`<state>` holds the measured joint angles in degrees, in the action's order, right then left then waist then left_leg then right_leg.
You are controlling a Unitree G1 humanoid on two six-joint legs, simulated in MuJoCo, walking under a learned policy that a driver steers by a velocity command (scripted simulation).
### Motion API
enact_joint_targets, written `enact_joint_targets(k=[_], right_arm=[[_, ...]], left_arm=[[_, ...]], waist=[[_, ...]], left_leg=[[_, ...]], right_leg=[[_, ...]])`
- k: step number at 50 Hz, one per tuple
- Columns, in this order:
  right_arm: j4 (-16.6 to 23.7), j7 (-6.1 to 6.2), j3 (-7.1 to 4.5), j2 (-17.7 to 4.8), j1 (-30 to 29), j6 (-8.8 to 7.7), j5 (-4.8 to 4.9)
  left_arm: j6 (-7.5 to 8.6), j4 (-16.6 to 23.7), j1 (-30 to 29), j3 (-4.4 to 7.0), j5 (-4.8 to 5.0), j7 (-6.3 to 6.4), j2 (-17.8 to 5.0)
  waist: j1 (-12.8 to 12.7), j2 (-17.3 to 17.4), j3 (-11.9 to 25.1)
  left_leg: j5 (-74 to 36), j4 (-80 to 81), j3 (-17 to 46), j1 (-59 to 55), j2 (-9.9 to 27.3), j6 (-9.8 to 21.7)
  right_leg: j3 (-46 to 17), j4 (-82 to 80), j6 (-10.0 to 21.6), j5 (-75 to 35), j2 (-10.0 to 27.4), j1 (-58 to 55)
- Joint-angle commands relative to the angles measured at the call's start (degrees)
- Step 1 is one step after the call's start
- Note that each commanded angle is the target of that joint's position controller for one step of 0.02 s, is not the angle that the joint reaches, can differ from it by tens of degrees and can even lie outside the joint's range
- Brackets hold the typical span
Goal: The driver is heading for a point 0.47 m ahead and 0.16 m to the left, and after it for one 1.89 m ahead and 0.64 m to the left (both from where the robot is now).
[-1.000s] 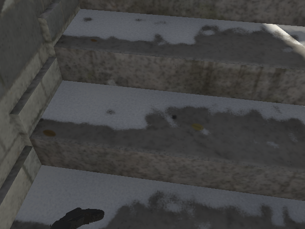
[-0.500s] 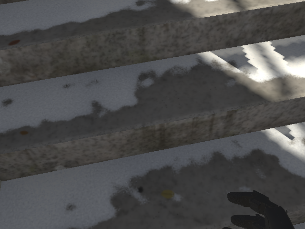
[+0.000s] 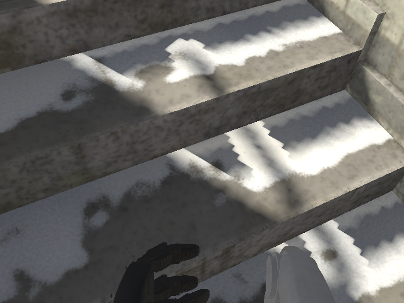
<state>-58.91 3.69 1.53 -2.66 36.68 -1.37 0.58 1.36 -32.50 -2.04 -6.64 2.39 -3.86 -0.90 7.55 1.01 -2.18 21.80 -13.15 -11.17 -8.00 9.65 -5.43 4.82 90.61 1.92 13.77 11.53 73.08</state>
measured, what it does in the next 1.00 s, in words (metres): climbs, turning left: right foot 0.17 m higher, then left foot 0.17 m higher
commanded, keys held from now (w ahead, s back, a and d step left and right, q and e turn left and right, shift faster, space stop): w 0.04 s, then w+q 0.96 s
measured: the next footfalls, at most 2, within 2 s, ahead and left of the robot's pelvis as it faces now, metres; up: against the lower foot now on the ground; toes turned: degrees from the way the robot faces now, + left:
right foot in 0.04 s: +0.27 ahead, -0.17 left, +0.17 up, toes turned -10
left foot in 0.60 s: +0.55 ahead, +0.08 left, +0.34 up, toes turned +17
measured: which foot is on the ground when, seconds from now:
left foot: down 0.00-0.08, up 0.10-0.58, down 0.60-1.00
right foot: up 0.00-0.02, down 0.04-0.62, up 0.64-1.00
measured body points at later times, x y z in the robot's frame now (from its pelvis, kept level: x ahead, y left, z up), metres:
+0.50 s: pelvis +0.32 -0.04 +0.18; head +0.31 -0.05 +0.63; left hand +0.25 +0.14 +0.02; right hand +0.57 -0.14 +0.11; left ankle +0.45 +0.09 -0.28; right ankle +0.23 -0.16 -0.56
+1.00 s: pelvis +0.61 +0.06 +0.34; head +0.60 +0.11 +0.79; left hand +0.79 +0.27 +0.29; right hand +0.64 -0.14 +0.21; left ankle +0.51 +0.07 -0.39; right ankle +0.79 +0.00 -0.09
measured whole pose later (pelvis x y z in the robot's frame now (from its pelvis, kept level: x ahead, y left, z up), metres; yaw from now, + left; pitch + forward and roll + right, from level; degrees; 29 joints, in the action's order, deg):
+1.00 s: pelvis +0.61 +0.06 +0.34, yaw +29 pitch +5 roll -4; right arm -55.1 -0.6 2.5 -2.7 29.8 -0.4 -0.5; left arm 7.1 -33.9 -0.7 -7.6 -1.6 -2.0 -1.6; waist 4.0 -2.0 4.9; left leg 21.9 -30.8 10.8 12.2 -6.1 6.6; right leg 3.9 113.0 2.6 5.0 3.8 80.7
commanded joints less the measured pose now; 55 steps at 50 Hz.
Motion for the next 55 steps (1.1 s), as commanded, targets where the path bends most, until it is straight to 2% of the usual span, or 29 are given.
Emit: enact_joint_targets(k=[1,2,3,4,5,6,8,10,12,16,20,25,26,28,29,30,31,32,33,34,35,36,39,42,44,46,50,52,55], right_arm=[[-1.58,-2.09,-2.08,-15.49,6.25,-1.59,-1.06],[0.78,-2.55,-3.37,-22.55,-0.05,-2.35,-0.92],[2.1,-2.67,-4.24,-23.41,-2.3,-3.3,-0.7],[3.94,-3.61,-2.05,-13.11,1.64,-5.32,0.06],[1.25,-5.29,-2.98,-12.12,-1.31,-7.11,0.52],[4.07,-6.06,-4.18,-8.07,-6.89,-6.87,2.69],[13.18,-5.36,-2.64,-3.8,-22.02,-4.88,0.97],[16.68,-5.95,-1.57,-3.1,-22.95,-3.41,1.08],[17.23,-6.15,0.32,0.77,-21.02,-2.05,1.9],[16.25,-4.93,0.1,-3.18,-20.87,1.6,0.31],[23.77,-4.72,1.89,-2.97,-33.34,1.22,0.4],[31.43,-6.49,3.54,-4.64,-48.09,0.61,-0.21],[30.58,-7.1,3.28,-3.5,-45.97,0.43,0.05],[29.28,-7.11,0.83,-7.72,-40.5,-0.55,-0.37],[26.63,-7.13,-1.3,-12.4,-30.11,-0.74,-0.21],[24.31,-7.55,-3.74,-17.53,-22.88,-0.23,-0.87],[22.65,-7.18,-6.39,-24.63,-17.37,0.73,-1.36],[21.62,-5.49,-7.4,-27.73,-16.83,1.83,-2.05],[20.29,-4.38,-5.84,-23.46,-15.83,0.85,-2.99],[17.26,-4.63,-3.58,-15.45,-13.42,0.28,-3.24],[15.28,-5.31,-2.3,-10.04,-14.6,-0.44,-2.69],[13.67,-5.77,-1.57,-7.37,-17.44,-1.57,-2.37],[9.8,-6.52,-1.6,-7.92,-15.97,-1.19,-1.33],[10.32,-6.07,-0.91,-8.02,-16.97,-0.59,-1.44],[8.39,-5.08,-0.75,-8.26,-11.87,-0.72,-1.74],[5.81,-4.66,-0.57,-9.07,-7.3,-0.2,-2.26],[4.94,-2.41,-1.34,-8.64,0.84,1.47,0.21],[4.21,-1.27,-1.18,-7.38,-2.29,1.43,0.02],[5.27,-0.36,-3.23,-17.59,-7.86,-0.77,-0.82]], left_arm=[[4.29,9.69,-6.7,3.16,0.49,-0.93,-4.87],[3.71,4.91,9.27,7.05,0.24,0.39,-13.21],[2.45,1.49,20.94,9.98,-1.01,1.69,-20.59],[2.0,-2.65,28.43,12.15,-3.3,2.68,-26.66],[0.84,-5.3,30.74,12.14,-4.81,4.01,-26.33],[1.07,-7.63,26.87,11.05,-5.15,3.31,-22.74],[2.31,-13.29,17.76,7.6,-3.24,1.57,-10.42],[3.72,-17.67,14.9,6.0,-5.07,1.26,-4.08],[3.78,-19.84,15.97,5.96,-4.07,1.78,-3.64],[2.96,-20.36,14.62,5.1,-6.29,2.42,-7.04],[1.09,-22.99,21.59,4.73,-5.74,3.74,-9.85],[1.22,-24.28,29.04,7.26,-3.73,7.89,-18.34],[1.18,-23.15,22.98,7.55,-3.19,7.62,-20.18],[1.2,-23.8,28.3,8.22,-2.2,7.56,-24.4],[0.85,-21.6,24.89,8.93,-1.85,7.35,-26.94],[0.76,-19.08,21.78,9.35,-1.49,7.17,-27.7],[2.11,-14.18,19.52,8.85,-2.02,6.36,-22.59],[4.51,-11.91,15.22,7.96,-3.29,3.96,-16.58],[6.27,-10.56,14.92,8.82,-2.15,1.78,-15.46],[6.49,-8.43,11.53,8.2,-1.74,0.59,-12.8],[6.66,-5.17,5.62,7.15,-3.27,0.3,-10.41],[6.73,-4.51,6.7,6.17,-4.95,0.6,-8.29],[6.4,-3.24,11.22,3.32,-4.9,0.31,-3.54],[6.1,-2.24,8.15,2.49,-4.0,0.62,-5.56],[5.69,0.63,0.29,1.35,-4.91,1.45,-3.31],[5.7,2.4,-2.18,0.2,-3.57,1.68,-0.88],[8.02,10.77,-22.93,-2.44,-4.64,2.52,0.88],[7.52,11.15,-21.86,-0.75,-4.41,2.99,-1.04],[7.07,5.75,4.38,6.62,-1.88,3.87,-16.31]], waist=[[-9.76,13.78,6.19],[-18.8,18.96,14.69],[-23.54,16.53,22.79],[-20.22,-8.36,34.68],[-19.41,-10.49,40.96],[-16.2,-7.85,32.31],[-11.17,-5.43,10.49],[-5.13,-4.06,5.19],[-2.88,-5.25,2.39],[-0.85,-6.14,-1.37],[-3.75,-3.51,-5.33],[-8.6,-4.69,-1.96],[-5.26,-5.49,0.13],[-1.98,-11.71,8.92],[2.31,-17.21,14.29],[5.02,-18.09,18.18],[3.7,-2.24,20.22],[0.48,14.59,25.12],[-2.74,11.57,25.06],[-4.12,6.14,16.98],[-5.9,0.2,6.69],[-9.32,-4.32,5.0],[-11.84,-2.05,4.42],[-12.51,-5.13,1.51],[-9.24,0.88,2.51],[-7.14,7.27,2.01],[0.0,4.39,-0.94],[-4.01,7.63,4.41],[-18.86,19.46,19.71]], left_leg=[[-94.52,1.04,3.7,16.6,8.53,14.45],[-103.89,-9.68,4.68,9.16,6.01,12.77],[-95.59,-23.07,9.85,18.39,5.02,9.7],[-47.76,-45.81,13.38,36.19,-5.08,6.19],[-13.79,-71.36,21.78,36.07,-12.03,5.35],[-10.89,-86.85,26.12,43.72,-11.27,6.24],[-14.57,-96.9,20.01,55.07,-5.71,11.4],[-17.71,-101.4,21.65,56.76,-5.14,16.8],[-16.65,-103.55,22.44,64.94,-6.45,17.63],[-20.57,-108.25,15.34,71.7,-10.52,12.91],[-14.55,-113.9,16.02,89.63,-9.79,12.92],[-9.36,-81.14,2.91,77.83,-2.47,11.23],[-7.29,-72.35,-0.11,64.67,-3.93,13.94],[2.04,-66.9,-7.21,47.02,-13.35,16.81],[6.32,-58.75,-4.81,40.99,-16.5,18.48],[5.79,-45.27,4.34,32.16,-17.42,19.8],[8.82,-30.85,31.6,16.51,-7.6,25.31],[27.72,-4.76,65.86,6.93,-0.31,28.94],[29.68,1.32,71.19,7.95,3.18,22.7],[26.03,-2.39,65.32,17.34,1.83,19.83],[19.69,-6.7,55.43,27.21,-0.61,17.63],[12.12,-10.61,44.61,32.47,-3.63,14.97],[-4.46,-11.74,35.6,28.03,-7.09,12.62],[-6.39,-11.46,28.22,32.97,-8.39,10.66],[-7.13,-10.0,30.3,35.01,-9.14,11.69],[-7.21,-8.14,35.12,28.42,-7.34,12.99],[-15.89,4.09,40.71,25.4,-3.59,15.75],[-35.73,7.75,32.53,22.91,-3.93,16.91],[-106.63,-8.24,28.59,8.48,-0.97,16.85]], right_leg=[[12.14,-15.24,5.69,7.24,-11.95,-47.81],[7.52,-26.28,7.68,3.59,-14.21,-56.2],[-8.46,-30.55,10.66,-6.74,-8.34,-74.79],[-42.71,-53.46,18.73,4.13,7.56,-91.94],[-61.27,-72.26,18.42,6.52,13.04,-89.73],[-54.28,-73.32,14.15,11.64,14.13,-80.21],[-33.35,-67.12,8.44,17.47,11.21,-58.11],[-18.79,-65.09,3.38,8.62,7.64,-49.98],[-10.06,-68.81,1.73,2.62,6.93,-51.02],[4.0,-74.24,2.39,-3.41,5.46,-46.98],[5.13,-76.59,0.96,-5.83,6.66,-58.02],[11.49,-90.68,4.01,-10.11,6.19,-65.33],[15.7,-89.04,3.76,-31.83,5.15,-63.65],[14.84,-75.9,6.29,-93.01,7.42,-70.84],[12.66,-64.41,6.93,-110.56,8.39,-78.24],[10.1,-50.99,5.36,-103.26,6.25,-78.4],[7.44,-31.42,1.29,-68.51,-0.31,-56.39],[-4.77,-9.36,-1.34,-7.58,-14.95,-38.19],[-16.24,6.09,0.36,-5.63,-14.06,-33.0],[-15.93,14.16,2.23,-7.77,-13.29,-28.56],[-13.74,17.05,4.18,-8.13,-11.51,-22.04],[-13.13,17.82,6.01,-10.6,-8.99,-21.19],[-11.11,34.39,7.0,-10.09,-9.42,-9.3],[-6.54,25.51,4.24,-13.17,-6.92,-3.22],[-0.44,27.95,1.9,-16.23,-7.95,-0.63],[0.37,33.92,1.13,-11.38,-8.39,9.06],[4.7,8.73,-1.08,-2.79,-9.01,7.66],[8.77,-5.62,-0.1,0.25,-9.84,-10.96],[3.31,-25.62,4.12,10.95,-16.3,-46.24]])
